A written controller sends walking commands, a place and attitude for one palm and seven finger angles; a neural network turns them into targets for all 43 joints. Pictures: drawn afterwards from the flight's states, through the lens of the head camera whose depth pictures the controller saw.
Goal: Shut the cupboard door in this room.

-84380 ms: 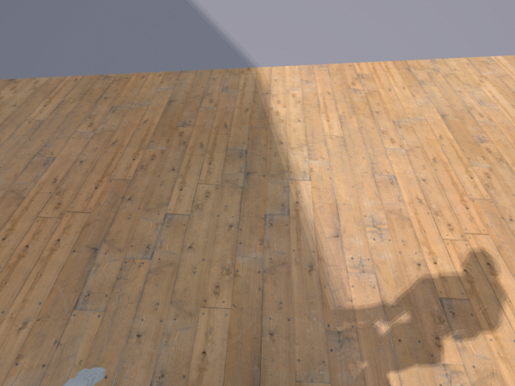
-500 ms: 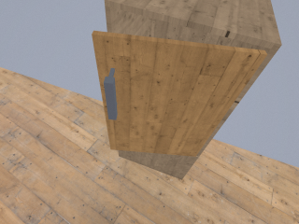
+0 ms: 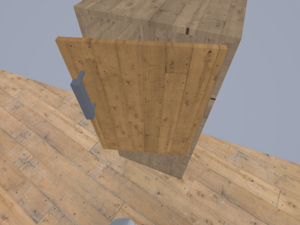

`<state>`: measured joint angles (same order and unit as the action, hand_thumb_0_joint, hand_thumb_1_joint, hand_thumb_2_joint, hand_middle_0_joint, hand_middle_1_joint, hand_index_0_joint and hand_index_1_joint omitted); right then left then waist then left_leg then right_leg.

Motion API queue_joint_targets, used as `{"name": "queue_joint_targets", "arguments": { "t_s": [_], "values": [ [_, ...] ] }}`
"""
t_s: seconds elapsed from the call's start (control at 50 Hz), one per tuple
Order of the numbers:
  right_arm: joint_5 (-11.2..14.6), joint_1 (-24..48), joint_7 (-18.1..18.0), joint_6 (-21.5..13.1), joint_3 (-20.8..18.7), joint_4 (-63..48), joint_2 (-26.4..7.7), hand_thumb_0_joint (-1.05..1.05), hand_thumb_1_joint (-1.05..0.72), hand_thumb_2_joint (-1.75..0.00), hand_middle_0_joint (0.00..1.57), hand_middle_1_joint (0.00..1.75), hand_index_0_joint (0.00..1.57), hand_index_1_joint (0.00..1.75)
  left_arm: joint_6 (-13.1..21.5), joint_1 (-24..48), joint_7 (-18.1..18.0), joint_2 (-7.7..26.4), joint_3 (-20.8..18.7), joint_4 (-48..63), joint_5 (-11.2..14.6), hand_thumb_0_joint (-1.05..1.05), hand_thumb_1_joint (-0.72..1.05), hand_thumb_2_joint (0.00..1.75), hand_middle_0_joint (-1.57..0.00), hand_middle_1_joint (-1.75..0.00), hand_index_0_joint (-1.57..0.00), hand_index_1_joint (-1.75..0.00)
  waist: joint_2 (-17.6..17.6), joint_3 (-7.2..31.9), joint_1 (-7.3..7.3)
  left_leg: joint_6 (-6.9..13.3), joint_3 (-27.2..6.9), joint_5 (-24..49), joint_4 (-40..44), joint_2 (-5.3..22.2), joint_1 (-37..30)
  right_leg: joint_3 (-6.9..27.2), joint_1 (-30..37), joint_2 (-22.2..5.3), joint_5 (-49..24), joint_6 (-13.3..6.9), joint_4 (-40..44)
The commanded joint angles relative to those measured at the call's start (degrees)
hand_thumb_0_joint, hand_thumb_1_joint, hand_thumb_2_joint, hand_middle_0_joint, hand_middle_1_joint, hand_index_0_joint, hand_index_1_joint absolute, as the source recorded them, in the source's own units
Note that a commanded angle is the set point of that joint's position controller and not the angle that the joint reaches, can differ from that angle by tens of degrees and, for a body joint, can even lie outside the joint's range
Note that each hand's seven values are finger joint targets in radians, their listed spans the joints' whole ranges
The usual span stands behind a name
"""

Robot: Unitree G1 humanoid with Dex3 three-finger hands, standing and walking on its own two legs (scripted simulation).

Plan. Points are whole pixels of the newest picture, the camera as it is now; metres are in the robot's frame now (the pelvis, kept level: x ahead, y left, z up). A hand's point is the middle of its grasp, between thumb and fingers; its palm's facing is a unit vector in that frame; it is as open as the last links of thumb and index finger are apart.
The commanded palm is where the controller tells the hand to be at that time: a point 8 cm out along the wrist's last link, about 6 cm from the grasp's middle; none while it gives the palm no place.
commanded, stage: come to a stop and stand still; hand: left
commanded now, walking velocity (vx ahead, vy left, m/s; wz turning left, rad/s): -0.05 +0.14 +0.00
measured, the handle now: (86, 96) +0.45 +0.24 +0.06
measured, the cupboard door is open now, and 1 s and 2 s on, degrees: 16 16 16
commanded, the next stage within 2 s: look again from close up in 0.76 s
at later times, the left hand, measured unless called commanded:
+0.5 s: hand out of the picture -0.03 +0.23 -0.18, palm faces +0.06 -0.98 -0.20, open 7.4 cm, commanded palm none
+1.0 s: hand out of the picture -0.06 +0.20 -0.18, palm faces -0.01 -0.99 -0.17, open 7.4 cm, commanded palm none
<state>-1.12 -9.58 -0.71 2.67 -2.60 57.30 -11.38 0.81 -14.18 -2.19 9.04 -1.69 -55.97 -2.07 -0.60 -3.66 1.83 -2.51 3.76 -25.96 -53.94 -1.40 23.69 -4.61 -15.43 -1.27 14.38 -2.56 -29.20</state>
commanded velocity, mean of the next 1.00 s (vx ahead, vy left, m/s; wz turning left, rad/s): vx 0.00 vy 0.01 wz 0.00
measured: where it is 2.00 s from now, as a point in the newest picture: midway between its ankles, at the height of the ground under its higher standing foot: outside the picture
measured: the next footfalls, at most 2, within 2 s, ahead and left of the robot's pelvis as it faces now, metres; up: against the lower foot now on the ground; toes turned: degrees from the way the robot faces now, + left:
left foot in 0.22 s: +0.02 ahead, +0.14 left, +0.00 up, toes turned +3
right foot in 0.52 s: -0.03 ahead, -0.06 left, +0.00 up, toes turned -1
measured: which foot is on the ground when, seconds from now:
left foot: up 0.00-0.20, down 0.22-1.00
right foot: down 0.00-0.24, up 0.26-0.50, down 0.52-1.00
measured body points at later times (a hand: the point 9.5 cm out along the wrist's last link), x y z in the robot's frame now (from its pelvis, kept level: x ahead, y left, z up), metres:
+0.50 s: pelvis -0.03 +0.05 +0.00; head -0.02 +0.06 +0.45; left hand -0.03 +0.28 -0.16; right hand +0.02 -0.18 -0.15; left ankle -0.02 +0.13 -0.74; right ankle -0.07 -0.06 -0.73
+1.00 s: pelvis -0.05 +0.05 +0.00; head -0.04 +0.04 +0.45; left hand -0.06 +0.26 -0.16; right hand -0.07 -0.16 -0.17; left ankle -0.02 +0.13 -0.74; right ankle -0.07 -0.06 -0.74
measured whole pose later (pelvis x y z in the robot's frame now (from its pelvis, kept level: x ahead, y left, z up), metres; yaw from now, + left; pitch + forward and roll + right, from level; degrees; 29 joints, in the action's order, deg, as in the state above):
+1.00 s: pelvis -0.05 +0.05 +0.00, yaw +0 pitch -1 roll -1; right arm -1.2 -18.5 -0.9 -0.4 0.8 61.8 -7.9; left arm 1.5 -18.2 -2.6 6.4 1.6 -62.9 -1.0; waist 1.7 -2.6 -1.2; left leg 2.9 3.7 -13.6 -30.5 -0.3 16.0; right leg -2.9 -9.8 0.8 17.3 -1.0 -28.1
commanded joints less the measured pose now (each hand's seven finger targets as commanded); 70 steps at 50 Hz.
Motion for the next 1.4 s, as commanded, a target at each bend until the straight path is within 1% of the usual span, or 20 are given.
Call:
{"name": "queue_joint_targets", "arguments": {
  "t_s": [0.0, 0.1, 0.16, 0.18, 0.22, 0.24, 0.32, 0.42, 0.46, 0.5, 0.56, 0.64, 0.78, 0.82, 0.84, 0.86, 0.88, 0.9, 1.08, 1.38],
  "values": [
    [0.30, 0.69, 0.42, -0.48, -0.60, -4.61, -2.04, 0.00, -0.90, -0.90, 0.20, 0.30, 0.20, 0.30, -0.06, -7.19, -1.11, 11.41, -3.14, 0.80, 0.11, 0.00, 0.90, 0.90, -0.20, -0.30, -0.20, -0.30, -5.80, 5.10, 2.17, 0.18, -3.78, 0.62, 0.49, 2.19, 5.75, 17.42, 10.52, -19.99, -32.63, -10.67, 8.13],
    [0.54, -0.10, 0.88, -0.79, -0.54, -5.03, -1.06, 0.00, -0.90, -0.90, 0.20, 0.30, 0.20, 0.30, -0.69, -3.84, -0.68, 12.34, -3.30, 1.97, -0.26, 0.00, 0.90, 0.90, -0.20, -0.30, -0.20, -0.30, -6.64, 4.35, 1.01, 1.27, -2.61, 2.91, 11.43, 1.72, -3.88, 16.53, 1.25, -17.73, -13.52, -8.96, 10.43],
    [0.65, -6.19, 0.63, -1.82, -0.15, -2.70, -0.55, 0.00, -0.90, -0.90, 0.20, 0.30, 0.20, 0.30, -1.26, -1.74, -0.23, 12.03, -3.25, 1.89, 0.39, 0.00, 0.90, 0.90, -0.20, -0.30, -0.20, -0.30, -5.72, 5.32, -1.80, 1.92, 0.14, 12.69, 26.71, 0.49, -16.51, 11.90, -5.02, -12.11, -2.25, -4.36, 6.99],
    [0.66, -8.05, 0.33, -2.30, -0.33, -1.95, -1.82, 0.00, -0.90, -0.90, 0.20, 0.30, 0.20, 0.30, -1.48, -1.75, -0.14, 10.22, -2.80, 1.94, 0.49, 0.00, 0.90, 0.90, -0.20, -0.30, -0.20, -0.30, -2.13, 5.69, -2.38, 2.38, -1.39, 13.63, 30.95, 3.16, -20.00, 9.37, -6.79, -9.25, 2.11, -2.34, 3.16],
    [-0.04, -6.78, -0.19, -2.28, -1.15, -3.67, -7.44, 0.00, -0.90, -0.90, 0.20, 0.30, 0.20, 0.30, -1.98, -2.80, 0.03, 4.86, -1.79, 2.78, 0.88, 0.00, 0.90, 0.90, -0.20, -0.30, -0.20, -0.30, 17.49, 2.83, -1.66, 10.20, -19.21, 18.86, 39.94, 18.36, -13.60, 0.58, -10.55, -0.46, 16.68, 2.77, -10.96],
    [-0.43, -4.64, -0.31, -1.95, -0.72, -4.30, -6.51, 0.00, -0.90, -0.90, 0.20, 0.30, 0.20, 0.30, -2.03, -1.95, -0.04, 5.24, -1.77, 2.60, 0.81, 0.00, 0.90, 0.90, -0.20, -0.30, -0.20, -0.30, 12.88, 0.34, -1.43, 13.15, -17.78, 18.46, 40.66, 19.01, -5.88, 2.21, -7.08, -0.76, 16.71, 2.35, -16.38],
    [-0.30, -0.65, -1.13, -2.70, 0.41, -4.43, -3.49, 0.00, -0.90, -0.90, 0.20, 0.30, 0.20, 0.30, -2.49, -4.92, 0.47, 3.20, -1.47, -1.27, 0.35, 0.00, 0.90, 0.90, -0.20, -0.30, -0.20, -0.30, 7.82, 0.48, 1.00, 12.69, -13.17, 17.89, 41.03, 14.00, -4.09, 4.54, -4.76, -1.54, 10.03, 2.29, -23.40],
    [-0.38, -6.24, -1.34, -3.19, 0.12, -1.88, -4.06, 0.00, -0.90, -0.90, 0.20, 0.30, 0.20, 0.30, -1.42, -3.71, 0.30, 1.89, -0.25, -1.60, 0.67, 0.00, 0.90, 0.90, -0.20, -0.30, -0.20, -0.30, 4.15, 3.59, -1.14, 13.16, -13.26, 28.33, 37.57, 13.90, -13.68, 2.98, -1.55, -1.60, 10.25, 3.06, -6.50],
    [0.10, -6.91, -1.38, -3.35, 0.30, -0.87, -3.90, 0.00, -0.90, -0.90, 0.20, 0.30, 0.20, 0.30, -0.85, -5.96, 0.08, 2.21, -0.06, -2.97, 0.79, 0.00, 0.90, 0.90, -0.20, -0.30, -0.20, -0.30, 2.93, 5.37, -0.21, 10.80, -11.89, 27.73, 34.49, 12.06, -13.15, 3.21, 4.85, -1.83, 1.93, 3.12, 4.49],
    [0.82, -6.96, -0.98, -3.72, 0.77, -0.22, -1.25, 0.00, -0.90, -0.90, 0.20, 0.30, 0.20, 0.30, -0.11, -6.32, -0.32, 4.66, -0.09, -3.92, 0.66, 0.00, 0.90, 0.90, -0.20, -0.30, -0.20, -0.30, -1.82, 4.95, -0.67, 6.52, -8.81, 22.44, 32.10, 7.91, -7.96, 9.37, 11.10, -6.40, -7.62, 1.39, 9.39],
    [0.31, -7.12, -0.85, -3.40, 1.04, 1.29, -1.18, 0.00, -0.90, -0.90, 0.20, 0.30, 0.20, 0.30, 0.50, -4.73, -0.15, 5.33, 0.23, -4.59, 1.14, 0.00, 0.90, 0.90, -0.20, -0.30, -0.20, -0.30, -7.99, 3.95, -1.93, 4.05, -5.33, 19.51, 31.47, 5.41, -13.02, 10.51, 5.45, -8.47, -10.96, -0.96, 8.77],
    [0.36, -8.28, -0.92, -3.41, 1.74, 3.84, -1.25, 0.00, -0.90, -0.90, 0.20, 0.30, 0.20, 0.30, 0.06, -4.67, -0.16, 4.12, 0.76, -4.80, 1.32, 0.00, 0.90, 0.90, -0.20, -0.30, -0.20, -0.30, -1.46, -0.24, -1.60, 4.57, -6.45, 19.53, 34.12, 6.60, -13.43, 8.88, 2.74, -6.00, -3.41, 0.00, 9.90],
    [0.30, -10.04, -1.12, -3.19, 2.11, 5.82, -0.55, 0.00, -0.90, -0.90, 0.20, 0.30, 0.20, 0.30, -0.30, -6.49, -0.08, 3.36, 0.99, -6.32, 1.51, 0.00, 0.90, 0.90, -0.20, -0.30, -0.20, -0.30, 1.79, -2.77, -1.29, 4.58, -7.44, 12.47, 36.71, 6.66, -11.43, 8.45, 2.11, -4.95, 1.84, -0.03, 10.97],
    [0.43, -10.54, -1.13, -3.32, 2.16, 6.28, -0.12, 0.00, -0.90, -0.90, 0.20, 0.30, 0.20, 0.30, -0.20, -6.69, -0.16, 3.27, 1.05, -6.50, 1.46, 0.00, 0.90, 0.90, -0.20, -0.30, -0.20, -0.30, 1.12, -1.89, -1.20, 4.60, -7.21, 13.59, 36.49, 6.81, -11.17, 8.15, 3.52, -4.89, 0.27, 0.06, 10.63],
    [0.60, -5.18, -0.54, -4.70, 2.40, 2.37, -3.33, 0.00, -0.90, -0.90, 0.20, 0.30, 0.20, 0.30, 2.02, -10.30, -2.19, 4.52, 1.80, -7.61, 0.11, 0.00, 0.90, 0.90, -0.20, -0.30, -0.20, -0.30, 3.65, -2.51, 0.10, 3.46, -5.73, 26.89, 23.87, 7.22, -10.23, 10.10, 1.58, -6.61, -19.28, 0.47, 9.50],
    [0.45, -9.34, -0.21, -4.23, 2.31, 1.20, -0.69, 0.00, -0.90, -0.90, 0.20, 0.30, 0.20, 0.30, 2.18, -7.28, -1.82, 7.08, 1.25, -4.63, 1.15, 0.00, 0.90, 0.90, -0.20, -0.30, -0.20, -0.30, 4.03, 2.37, -3.29, 3.50, -6.08, 13.91, 25.37, 6.03, -11.13, 11.71, 2.14, -8.48, -5.73, -1.35, 9.71],
    [0.20, -10.21, -0.26, -4.02, 2.13, 1.94, -0.91, 0.00, -0.90, -0.90, 0.20, 0.30, 0.20, 0.30, 1.94, -4.95, -1.27, 6.26, 1.31, -3.77, 1.26, 0.00, 0.90, 0.90, -0.20, -0.30, -0.20, -0.30, 6.79, 0.50, -3.70, 3.91, -6.64, 11.49, 27.48, 5.89, -10.49, 10.94, -0.28, -7.00, 3.76, -2.26, 8.99],
    [-0.10, -11.34, -0.04, -4.42, 2.45, 2.25, -0.69, 0.00, -0.90, -0.90, 0.20, 0.30, 0.20, 0.30, 2.37, -5.44, -1.05, 6.07, 1.44, -3.94, 1.13, 0.00, 0.90, 0.90, -0.20, -0.30, -0.20, -0.30, 7.77, 3.00, -3.06, 4.15, -7.06, 16.13, 26.73, 6.24, -10.59, 9.64, 1.39, -5.78, 0.22, -2.34, 7.48],
    [0.22, -10.98, -0.35, -4.25, 2.13, 1.11, -2.75, 0.00, -0.90, -0.90, 0.20, 0.30, 0.20, 0.30, 0.87, -7.16, -0.49, 3.30, 1.90, -4.10, 1.13, 0.00, 0.90, 0.90, -0.20, -0.30, -0.20, -0.30, -1.53, -3.51, -2.25, 5.90, -9.95, 4.78, 34.72, 7.09, -5.29, 7.89, -1.08, -2.55, 6.96, -0.80, 5.09],
    [0.54, -8.30, -0.81, -5.31, 2.38, 3.65, -3.82, 0.00, -0.90, -0.90, 0.20, 0.30, 0.20, 0.30, 1.13, -6.87, -0.44, 6.15, 1.62, -4.62, 1.31, 0.00, 0.90, 0.90, -0.20, -0.30, -0.20, -0.30, 1.23, 1.48, -1.58, 5.76, -6.32, 23.31, 32.09, 7.26, -13.35, 8.83, 3.10, -4.24, -6.64, 0.07, 6.15]
  ]
}}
